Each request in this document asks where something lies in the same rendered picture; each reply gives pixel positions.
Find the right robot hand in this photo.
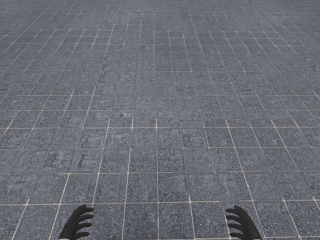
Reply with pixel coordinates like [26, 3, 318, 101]
[225, 205, 262, 240]

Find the left robot hand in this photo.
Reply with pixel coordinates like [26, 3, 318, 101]
[58, 204, 94, 240]

